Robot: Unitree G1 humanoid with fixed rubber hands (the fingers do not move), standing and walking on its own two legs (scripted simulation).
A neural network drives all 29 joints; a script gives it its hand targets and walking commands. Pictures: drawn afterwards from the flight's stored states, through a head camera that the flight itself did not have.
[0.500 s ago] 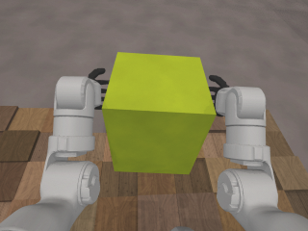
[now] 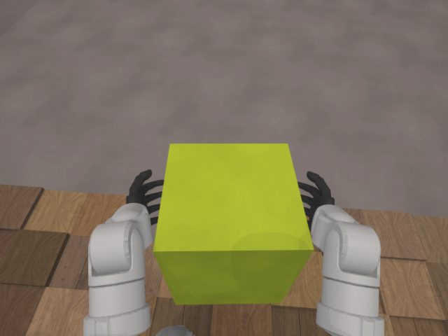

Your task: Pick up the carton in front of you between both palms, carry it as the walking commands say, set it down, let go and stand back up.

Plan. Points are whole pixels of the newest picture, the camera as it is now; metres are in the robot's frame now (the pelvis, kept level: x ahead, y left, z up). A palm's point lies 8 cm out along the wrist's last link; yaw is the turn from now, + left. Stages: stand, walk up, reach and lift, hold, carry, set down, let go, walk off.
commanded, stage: carry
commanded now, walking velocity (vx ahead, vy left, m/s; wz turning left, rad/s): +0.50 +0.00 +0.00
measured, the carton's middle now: (228, 228) +0.31 +0.01 -0.02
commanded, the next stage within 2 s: none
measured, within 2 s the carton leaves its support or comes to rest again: neither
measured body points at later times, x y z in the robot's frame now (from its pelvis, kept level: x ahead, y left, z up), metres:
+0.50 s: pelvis +0.30 +0.08 -0.04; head +0.30 +0.11 +0.41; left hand +0.68 +0.21 +0.11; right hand +0.65 -0.09 +0.12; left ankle +0.34 +0.13 -0.77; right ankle +0.24 -0.06 -0.66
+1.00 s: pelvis +0.62 +0.06 -0.06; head +0.70 +0.06 +0.38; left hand +1.01 +0.22 +0.06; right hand +1.02 -0.08 +0.06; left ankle +0.49 +0.17 -0.64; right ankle +0.69 +0.00 -0.78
